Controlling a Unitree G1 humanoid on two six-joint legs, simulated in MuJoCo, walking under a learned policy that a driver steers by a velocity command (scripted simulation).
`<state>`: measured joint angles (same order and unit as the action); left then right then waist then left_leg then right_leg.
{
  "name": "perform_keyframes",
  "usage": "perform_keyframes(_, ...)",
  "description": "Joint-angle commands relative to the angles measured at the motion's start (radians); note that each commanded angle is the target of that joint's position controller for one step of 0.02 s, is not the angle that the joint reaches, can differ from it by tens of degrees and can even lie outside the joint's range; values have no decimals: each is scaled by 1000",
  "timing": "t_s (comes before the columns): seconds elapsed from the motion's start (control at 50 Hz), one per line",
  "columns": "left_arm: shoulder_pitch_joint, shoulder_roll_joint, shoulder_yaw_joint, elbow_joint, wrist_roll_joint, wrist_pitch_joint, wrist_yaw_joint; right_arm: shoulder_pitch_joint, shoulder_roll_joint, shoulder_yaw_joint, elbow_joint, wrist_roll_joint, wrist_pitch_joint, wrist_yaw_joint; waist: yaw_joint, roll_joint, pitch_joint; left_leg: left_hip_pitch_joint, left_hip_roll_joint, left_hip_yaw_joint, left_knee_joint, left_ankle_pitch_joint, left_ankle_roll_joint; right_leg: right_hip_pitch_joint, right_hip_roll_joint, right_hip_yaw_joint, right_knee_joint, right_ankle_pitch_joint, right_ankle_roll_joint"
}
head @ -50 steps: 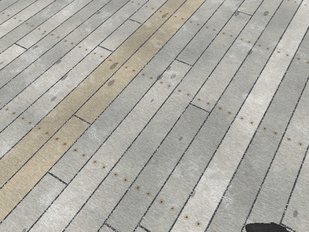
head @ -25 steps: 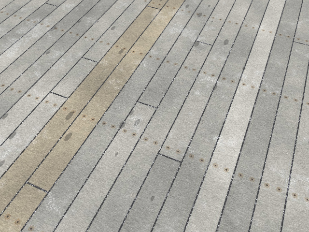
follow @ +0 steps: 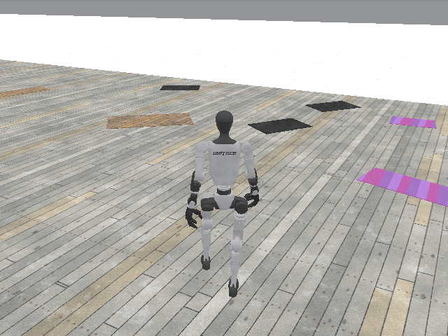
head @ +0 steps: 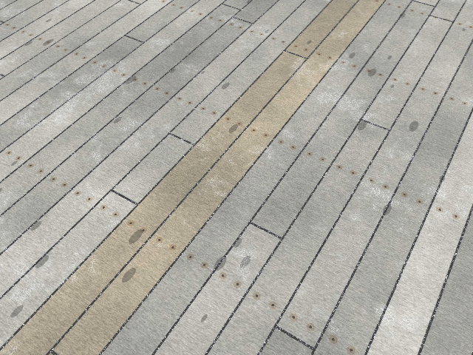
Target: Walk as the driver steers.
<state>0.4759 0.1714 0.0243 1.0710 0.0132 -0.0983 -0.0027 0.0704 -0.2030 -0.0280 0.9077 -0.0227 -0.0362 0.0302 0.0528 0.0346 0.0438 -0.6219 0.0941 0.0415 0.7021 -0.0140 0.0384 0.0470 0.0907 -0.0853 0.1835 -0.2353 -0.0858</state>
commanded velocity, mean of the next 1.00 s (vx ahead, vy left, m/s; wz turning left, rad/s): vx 0.50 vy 0.00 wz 0.03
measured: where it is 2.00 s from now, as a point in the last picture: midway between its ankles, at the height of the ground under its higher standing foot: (253, 246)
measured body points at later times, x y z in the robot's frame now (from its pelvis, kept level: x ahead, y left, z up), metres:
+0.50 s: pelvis +0.27 +0.05 +0.00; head +0.28 +0.06 +0.45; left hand +0.40 +0.28 -0.13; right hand +0.20 -0.19 -0.14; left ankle +0.21 +0.10 -0.74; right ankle +0.41 -0.11 -0.68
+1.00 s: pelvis +0.53 -0.01 +0.00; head +0.55 -0.02 +0.45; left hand +0.49 +0.24 -0.14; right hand +0.62 -0.25 -0.14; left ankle +0.60 +0.15 -0.67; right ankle +0.51 -0.07 -0.74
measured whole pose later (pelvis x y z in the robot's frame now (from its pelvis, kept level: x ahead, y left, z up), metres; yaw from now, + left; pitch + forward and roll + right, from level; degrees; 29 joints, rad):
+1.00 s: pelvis +0.53 -0.01 +0.00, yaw +3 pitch -1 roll -1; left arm 0.39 0.19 0.05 1.05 0.02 -0.10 0.00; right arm 0.21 -0.21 -0.06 0.97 -0.03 -0.03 0.02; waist 0.01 0.04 0.04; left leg -0.62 0.08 -0.03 1.02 -0.15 0.06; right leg -0.07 0.07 -0.15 0.25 -0.19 -0.10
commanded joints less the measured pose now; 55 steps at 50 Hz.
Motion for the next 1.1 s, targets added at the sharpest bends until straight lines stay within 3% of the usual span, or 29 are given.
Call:
perform_keyframes(0.02,73,135,21,-12,7,-6,12,-119,-50,-4,-85,2,-15,-2,2,-100,76,-17,-31,30,-73,-4,17,3,-298,138,-34,450,-116)
perform_keyframes(0.06,73,145,24,-3,14,-2,19,-130,-61,-9,-97,1,-22,-4,-7,-99,77,-4,-44,30,-112,-72,41,66,-323,139,10,529,-114)
perform_keyframes(0.1,40,158,28,-3,16,1,24,-49,-73,-18,-76,1,-33,-11,-53,-106,37,139,-90,52,-162,-151,74,73,-320,112,125,752,-92)
perform_keyframes(0.12,26,164,30,-3,14,4,23,71,-85,-29,-36,-1,-41,-18,-103,-100,-23,286,-126,68,-208,-151,94,57,-300,92,263,847,-78)
perform_keyframes(0.14,14,157,26,-9,9,5,21,248,-118,-46,24,-13,-51,-29,-171,-69,-119,524,-109,43,-241,-117,125,-47,-258,58,464,773,-57)
perform_keyframes(0.16,29,105,10,-48,-15,2,14,416,-212,-72,52,-40,-58,-41,-209,50,-256,821,140,-254,-259,-209,200,-318,-185,9,790,416,-25)
perform_keyframes(0.18,124,60,9,-44,-33,5,8,435,-266,-86,56,-31,-48,-31,-166,205,-345,969,353,-689,-388,-209,324,-598,-9,24,1095,-314,-1)
perform_keyframes(0.2,27,140,33,-50,-6,11,11,343,-214,-77,48,6,-37,-25,-141,51,-231,861,291,-633,-422,-288,287,-680,-76,137,1145,-241,-17)
perform_keyframes(0.22,-55,129,33,-79,-1,5,5,242,-155,-60,31,13,-39,-21,-108,23,-99,710,257,-487,-456,-259,254,-694,-117,133,1106,-141,-19)
perform_keyframes(0.24,-91,111,32,-84,1,4,2,193,-106,-48,27,9,-46,-18,-80,-8,-44,602,208,-391,-493,-179,218,-656,-150,129,1048,-79,-17)
perform_keyframes(0.28,-69,77,30,-75,23,29,-8,194,-50,-29,52,12,-58,-25,-29,16,-15,484,136,-260,-531,-68,171,-565,-178,120,971,-43,5)
perform_keyframes(0.34,-108,64,32,-92,27,53,-21,274,-80,-32,90,15,-76,-30,-13,16,-2,465,113,-187,-558,40,176,-585,-184,91,915,0,30)
perform_keyframes(0.4,-247,76,32,-140,23,63,-25,330,-93,-30,106,14,-75,-31,-35,17,39,487,97,-152,-595,42,172,-686,-205,70,808,105,54)
perform_keyframes(0.5,-434,64,18,-202,9,58,-27,418,-89,-22,129,12,-73,-34,-83,24,60,558,78,-99,-592,146,153,-692,-182,29,561,228,63)
perform_keyframes(0.6,-542,78,17,-247,8,48,-24,485,-96,-23,160,-1,-66,-46,-110,32,79,712,123,-94,-536,258,165,-700,-152,13,434,184,28)
perform_keyframes(0.66,-480,95,27,-240,7,33,-17,449,-115,-29,163,-6,-63,-54,-63,40,50,745,135,-67,-416,512,143,-563,-103,-9,366,76,-19)
perform_keyframes(0.68,-381,108,36,-208,9,27,-10,434,-124,-32,163,-6,-61,-53,-21,41,-1,736,123,-53,-302,631,130,-438,-68,-23,336,57,-39)
perform_keyframes(0.7,-210,128,50,-149,16,17,-2,415,-123,-31,159,0,-58,-51,50,10,-87,672,83,-17,-113,622,109,-227,-50,-29,275,104,-64)
perform_keyframes(0.72,-25,202,73,-107,41,8,10,405,-97,-21,129,11,-60,-47,111,-58,-207,465,39,12,164,335,88,44,-229,166,265,37,-118)
perform_keyframes(0.74,39,298,98,-99,49,13,7,516,-2,-6,112,50,-59,-35,65,-288,-324,105,-158,61,555,-396,41,294,-520,667,157,-27,-264)
perform_keyframes(0.76,-46,253,90,-109,9,28,-2,449,-99,-33,118,21,-56,-38,46,-138,-275,15,-131,-90,639,-466,60,217,-485,726,90,-56,-244)
perform_keyframes(0.78,-158,200,74,-127,-1,27,-5,365,-97,-37,88,16,-58,-35,4,-103,-131,-21,-81,-94,619,-376,65,76,-454,559,75,-39,-213)
perform_keyframes(0.8,-207,142,59,-131,2,20,-9,320,-81,-34,79,14,-62,-32,-17,-55,-63,6,-49,-91,566,-313,63,-40,-410,459,39,58,-185)
perform_keyframes(0.84,-220,79,39,-109,2,7,-1,334,-43,-32,87,-7,-38,-24,-73,-76,-22,97,-13,-90,473,-273,47,-174,-333,303,-4,150,-122)
perform_keyframes(0.88,-165,88,37,-85,4,-10,5,346,-24,-33,92,-11,-14,-14,-85,-83,-20,121,-19,-85,447,-256,35,-204,-323,234,-25,220,-110)
perform_keyframes(0.94,-115,121,41,-70,4,-22,9,243,-31,-35,55,-9,6,-5,-81,-85,24,22,-3,-83,386,-158,24,-201,-315,151,-72,210,-94)
perform_keyframes(1.0,-72,114,35,-64,6,-23,12,126,-38,-34,12,-2,7,1,-59,-83,53,-59,-2,-76,273,-55,14,-160,-303,83,-89,255,-74)
perform_keyframes(1.1,-9,118,31,-48,3,-24,25,-35,-17,-15,-51,-1,1,11,-20,-92,74,-35,-21,19,34,40,25,-75,-306,-28,-72,400,-51)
